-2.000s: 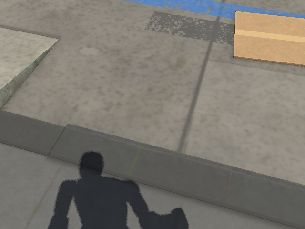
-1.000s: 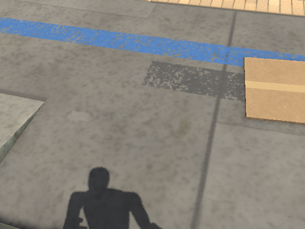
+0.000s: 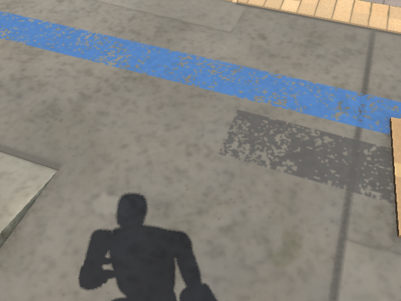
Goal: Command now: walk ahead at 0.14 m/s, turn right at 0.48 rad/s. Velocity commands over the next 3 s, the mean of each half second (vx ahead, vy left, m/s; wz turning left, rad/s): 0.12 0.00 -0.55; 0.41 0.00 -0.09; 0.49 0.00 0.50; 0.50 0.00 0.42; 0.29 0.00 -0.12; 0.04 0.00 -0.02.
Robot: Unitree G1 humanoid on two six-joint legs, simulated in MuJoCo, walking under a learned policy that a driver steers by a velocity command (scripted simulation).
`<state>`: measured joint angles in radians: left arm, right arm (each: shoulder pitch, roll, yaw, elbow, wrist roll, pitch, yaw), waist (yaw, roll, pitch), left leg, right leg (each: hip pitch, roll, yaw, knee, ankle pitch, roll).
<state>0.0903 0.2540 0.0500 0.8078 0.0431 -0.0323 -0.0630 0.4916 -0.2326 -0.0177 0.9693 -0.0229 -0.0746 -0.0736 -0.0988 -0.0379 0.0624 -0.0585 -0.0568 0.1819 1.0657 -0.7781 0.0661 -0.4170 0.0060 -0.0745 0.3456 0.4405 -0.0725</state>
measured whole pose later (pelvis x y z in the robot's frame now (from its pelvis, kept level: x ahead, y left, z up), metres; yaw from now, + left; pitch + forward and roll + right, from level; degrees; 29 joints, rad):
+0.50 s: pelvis +0.09 +0.03 -0.03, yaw -19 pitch +2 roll +0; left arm 0.30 0.27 0.09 0.80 0.02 0.04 0.00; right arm 0.15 -0.23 -0.02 0.74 -0.02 -0.01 -0.03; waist 0.05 -0.01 -0.05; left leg -0.32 -0.05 -0.06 0.52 -0.34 0.01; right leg -0.39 0.17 0.18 0.54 -0.27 -0.07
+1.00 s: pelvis +0.22 -0.05 -0.03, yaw -19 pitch +3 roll +0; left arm 0.08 0.21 0.02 0.75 0.05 -0.07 -0.01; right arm 0.51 -0.23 -0.06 0.93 -0.01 -0.04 0.01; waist -0.08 0.01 0.01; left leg -0.26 -0.01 -0.05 0.85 -0.46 0.06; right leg -0.34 0.01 -0.04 0.52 -0.23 -0.03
